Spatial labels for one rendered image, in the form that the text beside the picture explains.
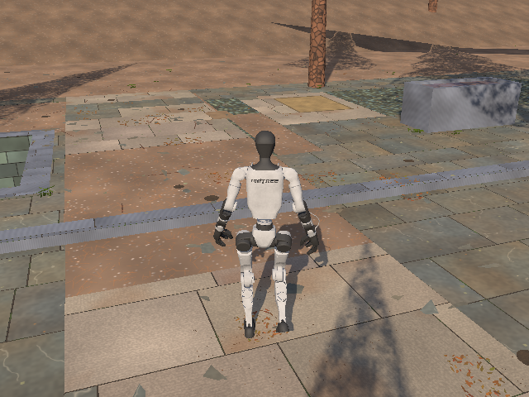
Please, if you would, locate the robot foot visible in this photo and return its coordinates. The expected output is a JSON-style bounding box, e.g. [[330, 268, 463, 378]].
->
[[276, 320, 289, 332], [244, 318, 255, 338]]

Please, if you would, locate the robot right forearm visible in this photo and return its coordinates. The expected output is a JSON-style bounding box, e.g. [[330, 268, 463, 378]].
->
[[298, 200, 316, 237]]

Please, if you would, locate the robot left forearm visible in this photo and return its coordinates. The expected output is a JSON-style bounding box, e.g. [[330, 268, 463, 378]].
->
[[215, 199, 232, 232]]

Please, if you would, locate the robot right upper arm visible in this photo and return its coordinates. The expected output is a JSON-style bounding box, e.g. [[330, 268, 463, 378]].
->
[[282, 167, 306, 213]]

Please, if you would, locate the robot left upper arm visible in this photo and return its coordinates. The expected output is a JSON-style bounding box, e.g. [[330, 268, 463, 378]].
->
[[224, 166, 248, 212]]

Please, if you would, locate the robot left hand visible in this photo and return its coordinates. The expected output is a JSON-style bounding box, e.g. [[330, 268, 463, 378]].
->
[[213, 229, 233, 246]]

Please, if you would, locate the robot right hand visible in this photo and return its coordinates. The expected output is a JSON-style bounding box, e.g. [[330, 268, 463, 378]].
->
[[300, 234, 319, 255]]

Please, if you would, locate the right robot foot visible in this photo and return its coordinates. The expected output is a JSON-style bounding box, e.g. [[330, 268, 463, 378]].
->
[[276, 320, 289, 332]]

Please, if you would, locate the left robot foot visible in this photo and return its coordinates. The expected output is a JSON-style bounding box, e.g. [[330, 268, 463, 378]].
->
[[244, 318, 255, 338]]

